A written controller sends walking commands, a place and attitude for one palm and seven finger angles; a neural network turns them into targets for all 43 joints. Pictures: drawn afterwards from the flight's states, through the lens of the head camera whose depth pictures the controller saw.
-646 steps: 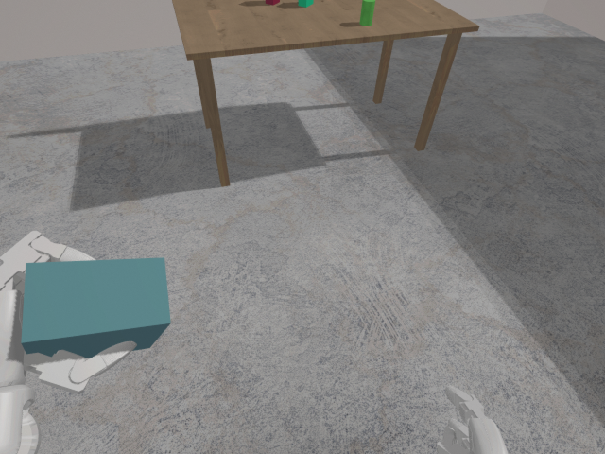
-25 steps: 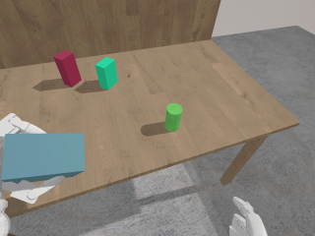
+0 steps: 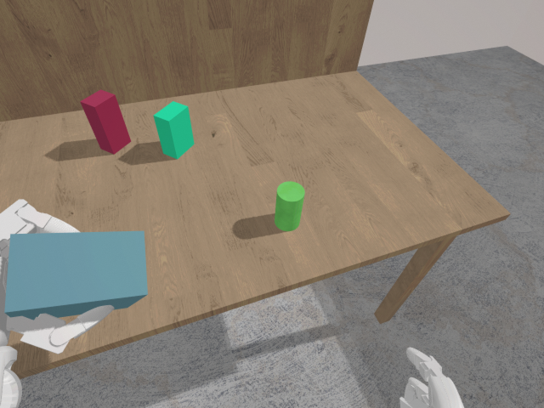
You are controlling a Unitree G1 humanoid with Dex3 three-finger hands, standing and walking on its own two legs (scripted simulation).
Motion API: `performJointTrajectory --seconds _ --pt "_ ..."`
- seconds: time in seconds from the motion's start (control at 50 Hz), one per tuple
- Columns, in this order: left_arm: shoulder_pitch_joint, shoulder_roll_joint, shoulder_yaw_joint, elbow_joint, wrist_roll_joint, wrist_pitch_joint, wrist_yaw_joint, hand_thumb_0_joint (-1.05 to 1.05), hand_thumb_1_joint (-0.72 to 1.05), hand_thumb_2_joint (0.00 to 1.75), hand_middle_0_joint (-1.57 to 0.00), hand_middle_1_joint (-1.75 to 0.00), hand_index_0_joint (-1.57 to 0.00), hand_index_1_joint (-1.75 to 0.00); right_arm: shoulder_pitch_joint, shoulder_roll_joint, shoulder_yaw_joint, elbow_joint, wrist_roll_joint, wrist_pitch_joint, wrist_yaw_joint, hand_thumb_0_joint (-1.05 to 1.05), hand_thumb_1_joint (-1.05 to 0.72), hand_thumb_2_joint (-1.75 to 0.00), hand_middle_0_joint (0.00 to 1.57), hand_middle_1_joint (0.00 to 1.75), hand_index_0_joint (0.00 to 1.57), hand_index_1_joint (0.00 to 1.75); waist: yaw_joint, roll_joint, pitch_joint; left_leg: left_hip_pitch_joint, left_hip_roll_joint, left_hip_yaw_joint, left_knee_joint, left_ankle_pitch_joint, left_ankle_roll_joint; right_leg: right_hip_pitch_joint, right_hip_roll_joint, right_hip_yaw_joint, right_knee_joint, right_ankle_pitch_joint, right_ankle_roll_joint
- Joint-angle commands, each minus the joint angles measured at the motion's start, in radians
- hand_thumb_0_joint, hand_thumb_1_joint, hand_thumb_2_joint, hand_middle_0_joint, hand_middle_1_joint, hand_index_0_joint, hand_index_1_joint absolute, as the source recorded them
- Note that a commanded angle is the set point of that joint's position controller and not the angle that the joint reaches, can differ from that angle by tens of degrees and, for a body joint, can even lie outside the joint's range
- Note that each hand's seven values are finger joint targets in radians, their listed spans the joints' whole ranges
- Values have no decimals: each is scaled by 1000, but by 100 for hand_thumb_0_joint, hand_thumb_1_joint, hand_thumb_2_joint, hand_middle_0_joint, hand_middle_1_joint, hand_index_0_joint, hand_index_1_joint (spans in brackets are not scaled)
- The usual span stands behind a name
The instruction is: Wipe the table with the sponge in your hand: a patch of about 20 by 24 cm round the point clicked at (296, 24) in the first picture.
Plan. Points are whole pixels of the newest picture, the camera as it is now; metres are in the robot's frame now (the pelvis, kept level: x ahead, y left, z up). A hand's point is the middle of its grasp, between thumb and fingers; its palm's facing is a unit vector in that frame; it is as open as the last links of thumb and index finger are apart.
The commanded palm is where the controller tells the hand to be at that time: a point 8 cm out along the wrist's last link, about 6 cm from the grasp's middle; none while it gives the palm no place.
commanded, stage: shuffle to correct the standing spot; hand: left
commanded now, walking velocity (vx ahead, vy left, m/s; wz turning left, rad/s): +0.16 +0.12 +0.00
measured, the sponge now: (98, 276) +0.23 +0.21 +0.15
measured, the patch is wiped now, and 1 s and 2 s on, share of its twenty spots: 0.00 0.00 0.00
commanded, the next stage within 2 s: none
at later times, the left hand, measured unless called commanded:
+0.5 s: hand (55, 273) +0.22 +0.24 +0.17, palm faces +0.36 -0.84 -0.40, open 10.5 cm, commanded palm +0.16 +0.28 +0.19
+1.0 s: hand (71, 273) +0.22 +0.23 +0.17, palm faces +0.35 -0.85 -0.39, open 10.5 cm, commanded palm +0.17 +0.27 +0.19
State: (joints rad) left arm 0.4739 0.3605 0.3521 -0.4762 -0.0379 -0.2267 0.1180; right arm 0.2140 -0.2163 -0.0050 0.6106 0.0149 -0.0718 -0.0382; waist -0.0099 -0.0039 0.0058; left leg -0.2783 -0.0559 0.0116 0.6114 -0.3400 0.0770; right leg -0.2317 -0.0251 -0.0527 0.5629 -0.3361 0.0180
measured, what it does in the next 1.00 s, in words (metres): stands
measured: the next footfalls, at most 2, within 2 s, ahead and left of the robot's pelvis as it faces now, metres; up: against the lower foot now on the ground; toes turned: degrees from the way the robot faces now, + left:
right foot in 1.72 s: +0.08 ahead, -0.08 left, +0.00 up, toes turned -3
left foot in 1.96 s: +0.09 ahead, +0.18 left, +0.00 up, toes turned +0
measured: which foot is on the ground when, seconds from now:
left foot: down 0.00-1.00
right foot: down 0.00-1.00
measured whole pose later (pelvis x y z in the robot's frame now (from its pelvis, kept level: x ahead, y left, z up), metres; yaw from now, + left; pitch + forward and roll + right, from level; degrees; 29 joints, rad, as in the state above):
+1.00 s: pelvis +0.00 +0.00 +0.00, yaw -1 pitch +1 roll -1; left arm 0.49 0.36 0.35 -0.50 -0.04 -0.22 0.12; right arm 0.21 -0.22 -0.01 0.60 0.01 -0.06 -0.04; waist -0.02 -0.01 0.00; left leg -0.28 -0.05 0.03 0.61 -0.34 0.07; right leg -0.25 -0.02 -0.04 0.59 -0.35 0.01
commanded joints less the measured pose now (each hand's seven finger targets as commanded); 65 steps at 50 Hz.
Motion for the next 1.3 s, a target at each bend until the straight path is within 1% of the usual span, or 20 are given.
performJointTrajectory --seconds 0.0,0.06,0.14,0.24,0.28,0.36,0.48,0.56,0.62,0.68,0.72,0.84,0.9,0.98,1.04,1.12,1.16,1.22,1.26,1.28 --pt "-65 185 122 -247 -11 -71 22 0 10 130 -120 -160 -120 -160 -106 -123 -48 -169 4 -62 -6 0 -90 -90 20 30 20 30 3 92 -118 -5 124 -133 -129 356 -21 107 -66 50 -9 300 -76" --pt "-21 200 143 -243 -14 -72 19 0 10 130 -120 -160 -120 -160 -105 -122 -50 -171 7 -59 -2 0 -90 -90 20 30 20 30 6 90 -142 4 126 -127 -118 404 -18 133 -60 39 -21 328 -70" --pt "-23 187 136 -224 -21 -69 18 0 10 130 -120 -160 -120 -160 -96 -124 -55 -178 10 -47 2 0 -90 -90 20 30 20 30 -3 6 -143 -29 101 -94 -66 355 -29 151 -108 95 -41 359 -93" --pt "-42 191 133 -241 -17 -65 16 0 10 130 -120 -160 -120 -160 -105 -124 -49 -181 3 -43 0 0 -90 -90 20 30 20 30 0 119 -125 35 151 -134 -149 433 -39 76 -41 19 9 261 -60" --pt "-40 177 121 -242 -14 -66 15 0 10 130 -120 -160 -120 -160 -104 -124 -48 -178 1 -47 -1 0 -90 -90 20 30 20 30 4 95 -128 49 155 -135 -144 432 -28 77 -34 6 -18 233 -57" --pt "-32 185 125 -232 -18 -61 17 0 10 130 -120 -160 -120 -160 -107 -128 -53 -178 11 -44 2 0 -90 -90 20 30 20 30 0 24 -138 0 113 -98 -102 344 -44 126 -83 81 -42 317 -86" --pt "-51 173 117 -254 -13 -66 19 0 10 130 -120 -160 -120 -160 -107 -124 -46 -179 0 -47 -1 0 -90 -90 20 30 20 30 4 122 -108 1 152 -164 -192 307 -35 75 -31 -1 6 181 -55" --pt "-14 185 131 -245 -16 -65 22 0 10 130 -120 -160 -120 -160 -108 -125 -51 -177 8 -47 2 0 -90 -90 20 30 20 30 2 51 -146 -2 125 -125 -127 357 -45 132 -61 37 -42 275 -73" --pt "-19 165 117 -219 -19 -61 20 0 10 130 -120 -160 -120 -160 -100 -129 -51 -173 5 -36 0 0 -90 -90 20 30 20 30 -1 14 -129 -17 114 -106 -111 262 -48 97 -82 75 -44 242 -90" --pt "-50 159 104 -240 -13 -61 21 0 10 130 -120 -160 -120 -160 -109 -127 -46 -170 3 -40 -6 0 -90 -90 20 30 20 30 -3 123 -102 16 153 -143 -194 214 -45 38 -31 28 2 180 -68" --pt "-78 163 106 -226 -6 -59 24 0 10 130 -120 -160 -120 -160 -107 -127 -46 -169 -2 -43 -8 0 -90 -90 20 30 20 30 4 111 -86 -17 162 -155 -201 202 -31 65 -19 6 -23 168 -60" --pt "-62 176 115 -205 -13 -55 28 0 10 130 -120 -160 -120 -160 -107 -121 -51 -169 3 -40 -7 0 -90 -90 20 30 20 30 -5 -51 -87 -57 75 -66 -54 83 -20 69 -145 192 -139 138 -122" --pt "-57 181 121 -233 -14 -57 31 0 10 130 -120 -160 -120 -160 -112 -120 -49 -167 3 -41 -5 0 -90 -90 20 30 20 30 -10 -3 -72 -27 82 -76 -81 102 -19 29 -144 182 -113 135 -122" --pt "-45 195 139 -272 -5 -67 31 0 10 130 -120 -160 -120 -160 -109 -124 -46 -172 -4 -52 -7 0 -90 -90 20 30 20 30 0 186 -95 59 180 -218 -211 317 3 -11 -16 -8 63 147 -49" --pt "-23 185 140 -230 -7 -68 27 0 10 130 -120 -160 -120 -160 -97 -128 -52 -175 0 -53 1 0 -90 -90 20 30 20 30 6 97 -115 1 154 -154 -128 410 -13 107 -30 -4 -60 226 -65" --pt "24 187 146 -207 -23 -65 25 0 10 130 -120 -160 -120 -160 -86 -128 -63 -173 10 -37 7 0 -90 -90 20 30 20 30 -3 -96 -161 -60 68 -32 23 274 -32 172 -179 185 -92 390 -134" --pt "7 185 142 -242 -28 -62 25 0 10 130 -120 -160 -120 -160 -95 -125 -60 -168 15 -38 8 0 -90 -90 20 30 20 30 -13 -48 -143 7 68 -28 -37 247 -33 100 -179 204 -77 393 -131" --pt "-37 187 131 -258 -15 -62 26 0 10 130 -120 -160 -120 -160 -105 -130 -51 -168 -1 -41 2 0 -90 -90 20 30 20 30 -11 159 -122 124 160 -162 -180 454 -17 -15 -35 7 100 280 -50" --pt "-52 209 138 -287 -2 -64 22 0 10 130 -120 -160 -120 -160 -112 -122 -52 -172 -3 -53 4 0 -90 -90 20 30 20 30 0 190 -104 199 205 -204 -202 547 11 -101 -6 -18 76 17 -36" --pt "-52 184 116 -276 0 -64 20 0 10 130 -120 -160 -120 -160 -103 -121 -50 -173 -8 -56 5 0 -90 -90 20 30 20 30 2 168 -94 162 205 -203 -190 532 11 -72 -8 -28 22 -3 -41"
